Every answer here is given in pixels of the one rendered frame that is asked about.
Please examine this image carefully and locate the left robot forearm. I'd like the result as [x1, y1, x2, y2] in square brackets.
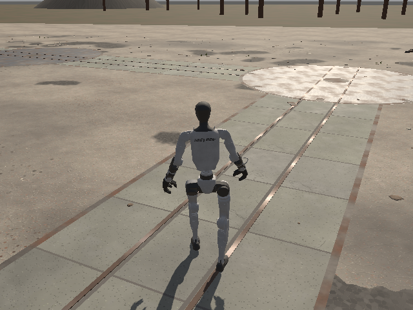
[165, 156, 179, 182]

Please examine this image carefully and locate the right robot hand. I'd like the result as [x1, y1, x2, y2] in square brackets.
[233, 169, 248, 181]

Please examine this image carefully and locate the robot left upper arm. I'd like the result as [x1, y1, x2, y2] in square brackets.
[173, 130, 191, 167]

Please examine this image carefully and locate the left robot foot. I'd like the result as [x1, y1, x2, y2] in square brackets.
[191, 236, 200, 251]

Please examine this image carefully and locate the right robot forearm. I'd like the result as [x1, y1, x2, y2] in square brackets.
[234, 152, 246, 171]

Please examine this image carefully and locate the left robot hand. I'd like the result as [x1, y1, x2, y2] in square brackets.
[163, 179, 177, 194]

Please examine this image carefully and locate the robot right upper arm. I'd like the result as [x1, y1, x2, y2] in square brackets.
[217, 129, 239, 162]

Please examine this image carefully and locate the robot left shin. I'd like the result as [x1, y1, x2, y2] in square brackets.
[188, 203, 199, 242]

